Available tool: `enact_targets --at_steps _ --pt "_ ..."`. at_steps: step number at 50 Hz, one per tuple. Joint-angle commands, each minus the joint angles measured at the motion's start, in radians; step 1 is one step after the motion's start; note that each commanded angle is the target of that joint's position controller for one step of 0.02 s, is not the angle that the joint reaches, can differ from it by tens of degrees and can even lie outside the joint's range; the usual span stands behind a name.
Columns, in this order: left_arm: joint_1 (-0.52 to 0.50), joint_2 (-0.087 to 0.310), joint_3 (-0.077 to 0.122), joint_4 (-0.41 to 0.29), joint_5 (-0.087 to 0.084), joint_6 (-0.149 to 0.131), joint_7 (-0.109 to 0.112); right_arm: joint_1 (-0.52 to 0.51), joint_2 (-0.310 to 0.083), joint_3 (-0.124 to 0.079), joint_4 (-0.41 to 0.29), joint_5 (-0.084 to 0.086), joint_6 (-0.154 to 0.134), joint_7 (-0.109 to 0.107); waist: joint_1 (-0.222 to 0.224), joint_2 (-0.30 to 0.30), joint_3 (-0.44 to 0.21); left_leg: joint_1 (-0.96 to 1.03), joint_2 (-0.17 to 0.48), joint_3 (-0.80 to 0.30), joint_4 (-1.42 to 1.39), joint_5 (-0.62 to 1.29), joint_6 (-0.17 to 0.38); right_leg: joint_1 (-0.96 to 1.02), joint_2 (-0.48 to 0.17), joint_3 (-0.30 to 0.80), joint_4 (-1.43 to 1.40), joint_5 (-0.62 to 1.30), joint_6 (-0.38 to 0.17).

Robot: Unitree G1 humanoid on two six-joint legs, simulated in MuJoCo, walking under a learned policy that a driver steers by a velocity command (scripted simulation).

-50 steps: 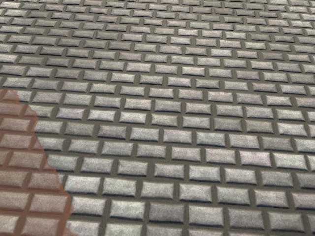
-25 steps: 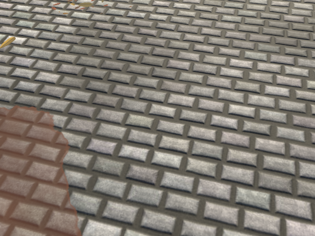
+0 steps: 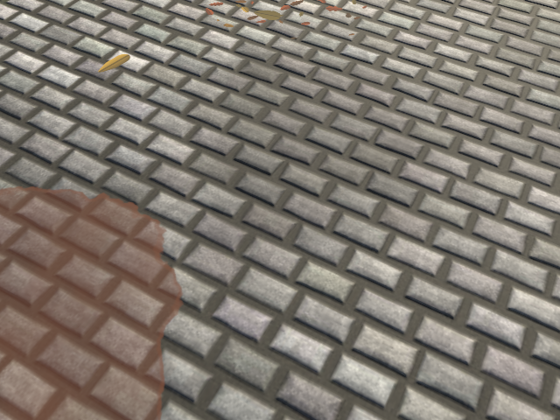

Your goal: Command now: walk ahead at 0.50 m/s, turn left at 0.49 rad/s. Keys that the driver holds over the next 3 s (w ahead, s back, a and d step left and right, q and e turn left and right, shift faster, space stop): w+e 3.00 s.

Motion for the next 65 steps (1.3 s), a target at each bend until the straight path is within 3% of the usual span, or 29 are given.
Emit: enact_targets --at_steps 1,4,7,10,11,12,13,14,15,17,19,22,27,33,35,37,38,39,40,41,42,43,45,48,54,60,63,64,65 --pt "-0.074 0.065 0.01 -0.076 -0.005 -0.007 -0.005 0.052 -0.148 -0.032 -0.045 0.001 -0.015 -0.005 -0.012 0.088 -0.01 0.037 0.249 -0.211 -0.094 0.297 0.103 -0.032 0.037 -0.042 -0.12 0.115 0.005" --pt "-0.142 0.054 0.001 -0.092 -0.01 -0.018 -0.014 0.105 -0.125 -0.019 -0.023 -0.007 -0.024 -0.011 -0.051 0.097 0.0 0.111 0.266 -0.177 -0.087 0.389 0.079 -0.014 0.05 -0.073 -0.23 0.173 -0.028" --pt "-0.18 0.069 0.002 -0.112 -0.017 -0.026 -0.019 0.119 -0.138 -0.015 -0.011 -0.02 -0.03 -0.019 -0.055 0.109 0.019 0.188 0.312 -0.165 -0.075 0.466 0.063 0.012 0.069 -0.087 -0.305 0.129 -0.082" --pt "-0.034 0.104 0.019 -0.069 -0.023 -0.032 -0.012 0.067 -0.163 -0.016 -0.007 -0.029 -0.036 -0.028 0.028 0.123 -0.023 0.204 0.324 -0.098 0.049 0.784 0.02 0.226 0.139 -0.109 -0.37 0.008 -0.147" --pt "0.095 0.119 0.03 -0.025 -0.023 -0.036 -0.003 0.055 -0.169 -0.016 -0.004 -0.032 -0.034 -0.027 0.086 0.102 -0.086 0.203 0.299 -0.058 0.205 0.889 0.006 0.364 0.179 -0.128 -0.411 -0.002 -0.171" --pt "0.247 0.142 0.042 0.019 -0.013 -0.044 0.006 0.049 -0.161 -0.01 -0.007 -0.03 -0.035 -0.027 0.155 0.072 -0.167 0.107 0.265 -0.016 0.409 0.799 -0.011 0.568 0.14 -0.076 -0.44 0.015 -0.207" --pt "0.377 0.235 0.066 0.034 0.007 -0.047 0.015 0.088 -0.098 0.008 -0.045 -0.006 -0.04 -0.022 0.168 -0.083 -0.285 -0.159 0.169 0.051 0.751 0.44 -0.053 0.829 -0.099 0.296 -0.465 -0.088 -0.305" --pt "0.352 0.254 0.076 0.052 -0.019 -0.031 0.002 0.133 -0.097 0.005 -0.046 -0.009 -0.044 -0.016 0.11 -0.253 -0.32 -0.411 0.018 0.056 0.989 -0.27 -0.08 0.92 -0.237 0.722 -0.614 -0.039 -0.408" --pt "0.246 0.2 0.066 0.031 -0.043 -0.025 -0.011 0.073 -0.131 0.005 -0.055 -0.041 -0.043 -0.016 0.076 -0.093 -0.181 -0.51 0.099 -0.022 1.039 -0.224 -0.071 0.818 -0.207 0.661 -0.632 -0.122 -0.398" --pt "0.17 0.123 0.048 0.023 -0.036 -0.026 -0.011 -0.054 -0.114 0.013 -0.086 -0.038 -0.053 -0.004 0.059 0.035 -0.032 -0.505 0.179 -0.011 0.933 -0.114 -0.078 0.603 -0.122 0.433 -0.666 -0.016 -0.354" --pt "0.182 0.114 0.042 0.048 -0.038 -0.036 -0.004 -0.056 -0.096 0.021 -0.098 -0.051 -0.03 0.002 0.024 0.004 -0.024 -0.442 0.209 -0.002 0.839 -0.101 -0.107 0.52 -0.049 0.331 -0.687 0.13 -0.319" --pt "0.229 0.142 0.053 0.067 -0.048 -0.047 -0.001 -0.081 -0.078 0.03 -0.116 -0.052 -0.006 0.006 0.022 -0.018 -0.039 -0.446 0.214 0.031 0.751 -0.086 -0.15 0.487 -0.014 0.274 -0.708 0.21 -0.332" --pt "0.312 0.151 0.062 0.084 -0.049 -0.039 0.004 -0.298 -0.063 0.043 -0.189 -0.044 -0.002 0.01 0.085 -0.022 0.001 -0.518 0.218 0.054 0.502 0.104 -0.196 0.495 0.029 0.261 -0.727 0.19 -0.293" --pt "0.388 0.162 0.069 0.089 -0.032 -0.029 0.016 -0.447 -0.065 0.054 -0.249 -0.028 -0.017 0.012 0.14 -0.037 -0.015 -0.496 0.168 0.048 0.327 0.144 -0.183 0.609 0.017 0.313 -0.617 0.351 -0.269" --pt "0.357 0.175 0.074 0.075 -0.028 -0.028 0.023 -0.417 -0.084 0.05 -0.251 -0.025 -0.025 0.009 0.11 -0.048 -0.022 -0.403 0.154 0.031 0.259 0.099 -0.163 0.604 0.006 0.347 -0.572 0.373 -0.244" --pt "0.296 0.193 0.079 0.055 -0.028 -0.031 0.022 -0.275 -0.118 0.035 -0.21 -0.023 -0.036 -0.003 0.038 -0.047 -0.067 -0.172 0.117 0.04 0.181 0.039 -0.132 0.539 0.031 0.357 -0.464 0.44 -0.207" --pt "0.284 0.183 0.075 0.052 -0.038 -0.038 0.013 -0.159 -0.152 0.021 -0.182 -0.031 -0.049 -0.016 -0.022 0.009 -0.132 0.013 0.157 0.008 0.121 0.053 -0.102 0.481 0.091 0.312 -0.301 0.42 -0.181" --pt "0.286 0.115 0.056 0.021 -0.051 -0.048 0.006 0.0 -0.23 0.002 -0.175 -0.053 -0.055 -0.036 -0.079 0.129 -0.281 0.238 0.388 -0.212 0.089 -0.153 -0.047 0.372 0.15 0.217 -0.036 0.195 -0.155" --pt "0.403 0.047 0.042 -0.006 -0.073 -0.043 0.008 -0.004 -0.306 -0.017 -0.178 -0.059 -0.037 -0.041 -0.01 0.337 -0.355 0.416 0.613 -0.637 -0.016 -0.232 0.066 0.085 0.293 0.089 0.188 -0.415 -0.128" --pt "0.388 0.133 0.05 0.026 -0.035 -0.024 0.019 -0.049 -0.229 -0.013 -0.177 -0.045 -0.022 -0.036 0.011 0.199 -0.252 0.308 0.595 -0.683 -0.027 -0.365 0.08 -0.014 0.191 0.07 0.292 -0.37 -0.136" --pt "0.311 0.145 0.055 0.029 -0.022 -0.018 0.01 -0.104 -0.138 0.009 -0.191 -0.036 -0.022 -0.031 0.012 0.086 -0.128 0.176 0.536 -0.522 -0.048 -0.329 0.055 -0.005 0.154 0.069 0.293 -0.27 -0.134" --pt "0.268 0.124 0.052 0.02 -0.022 -0.016 -0.001 -0.139 -0.1 0.02 -0.186 -0.036 -0.025 -0.026 0.026 0.07 -0.066 0.085 0.482 -0.377 -0.072 -0.18 0.033 0.019 0.126 0.056 0.261 -0.21 -0.124" --pt "0.252 0.108 0.051 0.017 -0.007 0.005 -0.021 -0.125 -0.083 0.026 -0.164 -0.032 -0.038 -0.026 0.045 0.146 -0.032 0.007 0.41 -0.193 -0.1 0.016 -0.001 0.059 0.094 0.035 0.228 -0.173 -0.107" --pt "0.203 0.091 0.046 -0.011 -0.008 0.022 -0.037 -0.082 -0.096 0.017 -0.136 -0.016 -0.063 -0.017 0.054 0.141 -0.042 0.013 0.409 -0.084 -0.122 0.197 0.011 0.026 0.085 0.022 0.228 -0.112 -0.094" --pt "0.008 0.063 0.025 -0.082 -0.011 0.022 -0.06 -0.027 -0.103 0.008 -0.093 -0.018 -0.062 -0.012 0.028 0.12 0.004 0.041 0.385 0.106 -0.154 0.306 0.01 -0.054 0.066 -0.026 0.031 0.08 -0.073" --pt "-0.15 0.056 0.008 -0.146 -0.005 0.016 -0.074 0.048 -0.143 -0.004 -0.047 -0.018 -0.046 -0.022 -0.011 0.119 0.04 0.133 0.414 0.215 -0.104 0.425 -0.021 0.042 0.087 -0.136 -0.237 0.062 -0.134" --pt "-0.084 0.078 0.02 -0.137 0.005 0.015 -0.059 0.065 -0.184 -0.011 -0.027 -0.022 -0.024 -0.031 0.031 0.142 -0.023 0.199 0.423 0.278 0.115 0.854 -0.041 0.191 0.177 -0.193 -0.295 -0.094 -0.195" --pt "0.021 0.097 0.032 -0.109 0.008 0.008 -0.051 0.067 -0.196 -0.012 -0.026 -0.02 -0.015 -0.033 0.076 0.137 -0.088 0.183 0.42 0.293 0.281 0.914 -0.046 0.316 0.218 -0.194 -0.333 -0.116 -0.223" --pt "0.194 0.131 0.052 -0.052 0.016 0.0 -0.036 0.055 -0.194 -0.009 -0.037 -0.018 -0.009 -0.034 0.155 0.09 -0.186 0.062 0.399 0.314 0.52 0.782 -0.071 0.555 0.224 -0.151 -0.401 -0.084 -0.259"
